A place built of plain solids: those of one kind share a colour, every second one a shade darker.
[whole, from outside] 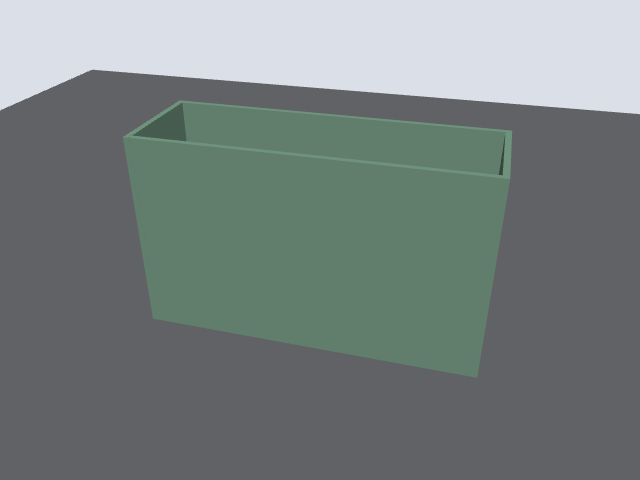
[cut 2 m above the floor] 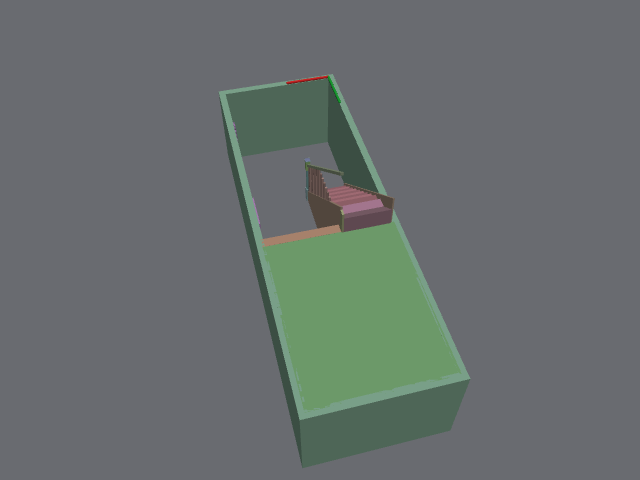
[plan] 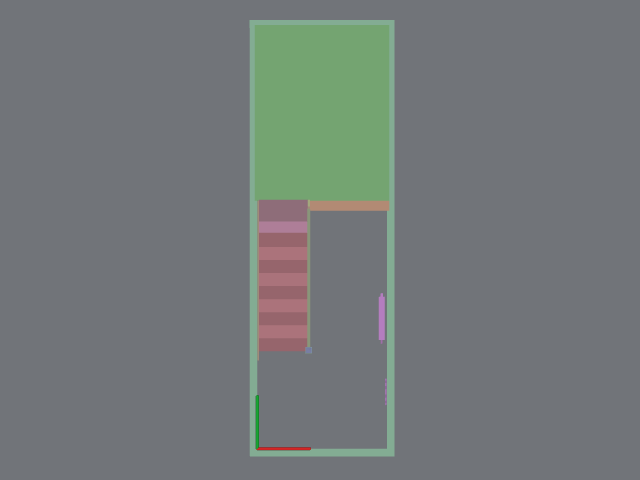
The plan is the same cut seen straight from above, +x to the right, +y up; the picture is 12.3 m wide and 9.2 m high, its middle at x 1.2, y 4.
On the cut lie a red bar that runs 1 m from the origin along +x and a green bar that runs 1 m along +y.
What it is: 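A row house's entrance hall, a dwelling of no particular year; the hall below, the landing 2.50 m above it, and between them a joiner's timber flight of 12 risers of about 0.208 m on goings of about 0.250 m, 0.93 m clear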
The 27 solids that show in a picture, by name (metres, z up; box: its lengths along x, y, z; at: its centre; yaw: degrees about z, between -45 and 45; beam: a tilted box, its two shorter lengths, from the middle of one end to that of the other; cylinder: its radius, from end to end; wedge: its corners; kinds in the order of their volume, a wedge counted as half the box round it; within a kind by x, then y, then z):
{
 "upper_1": {"box": [2.58, 3.37, 2.54], "at": [1.24, 6.44, 1.22]},
 "wall_1": {"box": [0.15, 8.37, 5.1], "at": [-0.07, 4.04, 2.5]},
 "wall_2": {"box": [2.78, 0.15, 5.1], "at": [1.24, -0.07, 2.5]},
 "wall_3": {"box": [2.78, 0.15, 5.1], "at": [1.24, 8.14, 2.5]},
 "wall_4": {"box": [0.15, 8.37, 5.1], "at": [2.56, 4.04, 2.5]},
 "carriage_1": {"wedge": [[0.03, 1.92, -0.05], [0.03, 1.92, 0.0], [0.03, 4.77, -0.05], [0.03, 4.77, 2.38], [0.97, 1.92, -0.05], [0.97, 1.92, 0.0], [0.97, 4.77, -0.05], [0.97, 4.77, 2.38]]},
 "upper_edge_1": {"box": [1.52, 0.19, 2.54], "at": [1.77, 4.66, 1.22]},
 "string_1": {"wedge": [[0.0, 1.69, -0.05], [0.0, 1.69, 0.11], [0.0, 4.75, -0.05], [0.0, 4.75, 2.66], [0.03, 1.69, -0.05], [0.03, 1.69, 0.11], [0.03, 4.75, -0.05], [0.03, 4.75, 2.66]]},
 "string_2": {"wedge": [[0.96, 1.89, -0.05], [0.96, 1.89, 0.28], [0.96, 4.64, -0.05], [0.96, 4.64, 2.57], [1.01, 1.89, -0.05], [1.01, 1.89, 0.28], [1.01, 4.64, -0.05], [1.01, 4.64, 2.57]]},
 "rail_1": {"wedge": [[0.96, 1.93, 1.11], [0.96, 1.93, 1.18], [0.96, 4.6, 3.33], [0.96, 4.6, 3.41], [1.01, 1.93, 1.11], [1.01, 1.93, 1.18], [1.01, 4.6, 3.33], [1.01, 4.6, 3.41]]},
 "tread_1": {"wedge": [[0.02, 1.87, 0.15], [0.02, 1.87, 0.21], [0.02, 2.17, 0.15], [0.02, 2.17, 0.21], [0.97, 1.87, 0.15], [0.97, 1.87, 0.21], [0.97, 2.17, 0.15], [0.97, 2.17, 0.21]]},
 "tread_2": {"wedge": [[0.02, 2.12, 0.36], [0.02, 2.12, 0.42], [0.02, 2.42, 0.36], [0.02, 2.42, 0.42], [0.97, 2.12, 0.36], [0.97, 2.12, 0.42], [0.97, 2.42, 0.36], [0.97, 2.42, 0.42]]},
 "tread_3": {"wedge": [[0.02, 2.37, 0.57], [0.02, 2.37, 0.63], [0.02, 2.67, 0.57], [0.02, 2.67, 0.63], [0.97, 2.37, 0.57], [0.97, 2.37, 0.62], [0.97, 2.67, 0.57], [0.97, 2.67, 0.62]]},
 "tread_4": {"wedge": [[0.02, 2.62, 0.78], [0.02, 2.62, 0.83], [0.02, 2.92, 0.78], [0.02, 2.92, 0.83], [0.97, 2.62, 0.78], [0.97, 2.62, 0.83], [0.97, 2.92, 0.78], [0.97, 2.92, 0.83]]},
 "tread_5": {"wedge": [[0.02, 2.87, 0.99], [0.02, 2.87, 1.04], [0.02, 3.17, 0.99], [0.02, 3.17, 1.04], [0.97, 2.87, 0.99], [0.97, 2.87, 1.04], [0.97, 3.17, 0.99], [0.97, 3.17, 1.04]]},
 "tread_6": {"wedge": [[0.02, 3.12, 1.19], [0.02, 3.12, 1.25], [0.02, 3.42, 1.19], [0.02, 3.42, 1.25], [0.97, 3.12, 1.19], [0.97, 3.12, 1.25], [0.97, 3.42, 1.19], [0.97, 3.42, 1.25]]},
 "tread_7": {"wedge": [[0.02, 3.37, 1.4], [0.02, 3.37, 1.46], [0.02, 3.67, 1.4], [0.02, 3.67, 1.46], [0.97, 3.37, 1.4], [0.97, 3.37, 1.46], [0.97, 3.67, 1.4], [0.97, 3.67, 1.46]]},
 "tread_8": {"wedge": [[0.02, 3.62, 1.61], [0.02, 3.62, 1.67], [0.02, 3.92, 1.61], [0.02, 3.92, 1.67], [0.97, 3.62, 1.61], [0.97, 3.62, 1.66], [0.97, 3.92, 1.61], [0.97, 3.92, 1.66]]},
 "tread_9": {"wedge": [[0.02, 3.87, 1.82], [0.02, 3.87, 1.88], [0.02, 4.17, 1.82], [0.02, 4.17, 1.88], [0.97, 3.87, 1.82], [0.97, 3.87, 1.87], [0.97, 4.17, 1.82], [0.97, 4.17, 1.87]]},
 "radiator_1": {"box": [0.12, 0.83, 0.49], "at": [2.38, 2.5, 0.34]},
 "riser_1": {"wedge": [[0.02, 4.14, 1.85], [0.02, 4.14, 2.04], [0.02, 4.42, 1.97], [0.02, 4.42, 2.04], [0.97, 4.14, 1.84], [0.97, 4.14, 2.04], [0.97, 4.42, 1.97], [0.97, 4.42, 2.04]]},
 "apron_1": {"wedge": [[0.96, 4.64, -0.05], [0.96, 4.64, 2.5], [0.96, 4.77, -0.05], [0.96, 4.77, 2.5], [1.01, 4.64, -0.05], [1.01, 4.64, 2.5], [1.01, 4.77, -0.05], [1.01, 4.77, 2.5]]},
 "bal_1": {"cylinder": 0.022, "from": [0.98, 2.04, 0.38], "to": [0.98, 2.04, 1.22]},
 "bal_2": {"cylinder": 0.022, "from": [0.98, 2.72, 0.95], "to": [0.98, 2.72, 1.79]},
 "bal_3": {"cylinder": 0.022, "from": [0.98, 2.99, 1.18], "to": [0.98, 2.99, 2.01]},
 "bal_4": {"cylinder": 0.022, "from": [0.98, 3.13, 1.29], "to": [0.98, 3.13, 2.13]},
 "newel_foot_shaft_1": {"cylinder": 0.042, "from": [0.98, 1.89, 0.38], "to": [0.98, 1.89, 0.99]}
}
